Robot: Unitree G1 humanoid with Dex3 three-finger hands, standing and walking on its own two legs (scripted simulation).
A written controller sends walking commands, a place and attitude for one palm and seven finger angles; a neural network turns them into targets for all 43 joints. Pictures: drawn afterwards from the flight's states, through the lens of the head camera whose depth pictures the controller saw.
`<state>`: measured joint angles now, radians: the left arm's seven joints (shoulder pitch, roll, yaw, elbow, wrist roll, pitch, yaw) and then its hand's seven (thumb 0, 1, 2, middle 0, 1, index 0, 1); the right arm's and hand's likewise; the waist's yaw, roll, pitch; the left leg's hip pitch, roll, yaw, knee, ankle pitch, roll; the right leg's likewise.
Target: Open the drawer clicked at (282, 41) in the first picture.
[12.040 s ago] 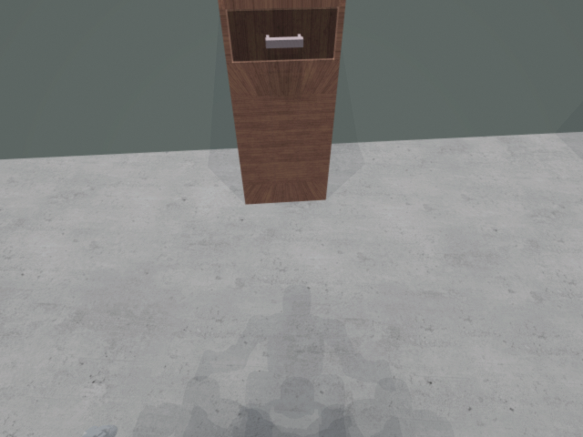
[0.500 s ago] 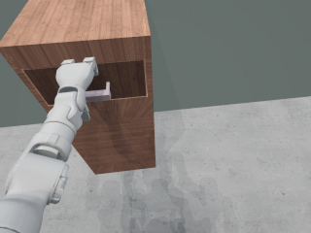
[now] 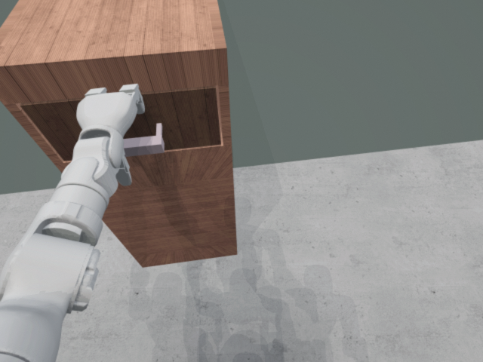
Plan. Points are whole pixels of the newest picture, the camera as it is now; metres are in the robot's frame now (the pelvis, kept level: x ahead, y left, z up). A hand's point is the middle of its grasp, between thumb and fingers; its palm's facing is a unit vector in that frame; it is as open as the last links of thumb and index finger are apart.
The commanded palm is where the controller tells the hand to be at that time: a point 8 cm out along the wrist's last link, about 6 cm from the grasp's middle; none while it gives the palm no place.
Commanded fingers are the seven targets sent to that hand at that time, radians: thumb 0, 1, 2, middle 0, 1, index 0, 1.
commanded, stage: lower the fingers behind the handle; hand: left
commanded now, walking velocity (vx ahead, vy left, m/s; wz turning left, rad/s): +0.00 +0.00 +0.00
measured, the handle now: (132, 138) +0.54 +0.20 +0.04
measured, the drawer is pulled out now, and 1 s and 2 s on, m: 0.00 0.00 0.00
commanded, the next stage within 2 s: close the thumb around the handle in 1.70 s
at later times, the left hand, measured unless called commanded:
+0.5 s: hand (132, 144) +0.49 +0.18 +0.07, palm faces -0.02 -0.05 -1.00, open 13.8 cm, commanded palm +0.48 +0.19 +0.12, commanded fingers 0.00 -0.50 0.30 -0.30 -1.20 -0.30 -1.20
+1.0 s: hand (134, 155) +0.49 +0.19 +0.03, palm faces -0.05 -0.01 -1.00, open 13.8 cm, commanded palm +0.48 +0.18 +0.09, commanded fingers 0.00 -0.50 0.30 -0.30 -1.20 -0.30 -1.20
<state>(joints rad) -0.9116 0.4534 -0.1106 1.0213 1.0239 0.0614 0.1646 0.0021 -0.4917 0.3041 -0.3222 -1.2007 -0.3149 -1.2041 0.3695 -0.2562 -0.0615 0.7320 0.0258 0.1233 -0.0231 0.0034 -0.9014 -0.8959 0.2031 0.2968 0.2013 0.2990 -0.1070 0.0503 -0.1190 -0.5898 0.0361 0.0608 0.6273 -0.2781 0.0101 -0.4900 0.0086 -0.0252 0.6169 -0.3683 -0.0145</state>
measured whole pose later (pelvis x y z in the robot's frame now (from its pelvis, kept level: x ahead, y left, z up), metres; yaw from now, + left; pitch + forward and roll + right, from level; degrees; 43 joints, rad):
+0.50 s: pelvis +0.00 +0.00 +0.00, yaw +0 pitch +16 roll +0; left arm -0.90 0.42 -0.08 1.06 1.05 0.03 0.24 0.00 -0.49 0.30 -0.32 -1.20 -0.32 -1.21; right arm 0.34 -0.25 -0.06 0.71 0.01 0.11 -0.02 0.00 -0.90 -0.90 0.20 0.30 0.20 0.30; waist -0.12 0.05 -0.14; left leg -0.65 0.04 0.07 0.67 -0.29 0.01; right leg -0.55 0.01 -0.02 0.66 -0.38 -0.01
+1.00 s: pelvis -0.01 +0.00 -0.01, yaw +0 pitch +18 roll -1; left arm -0.92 0.42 -0.10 1.15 1.07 0.07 0.31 0.00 -0.49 0.30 -0.32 -1.20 -0.31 -1.23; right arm 0.36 -0.25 -0.06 0.74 0.01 0.10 -0.01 0.00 -0.90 -0.90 0.20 0.30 0.20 0.30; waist -0.14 0.05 -0.14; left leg -0.72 0.05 0.06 0.72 -0.31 0.01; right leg -0.62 0.02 -0.03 0.70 -0.40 -0.01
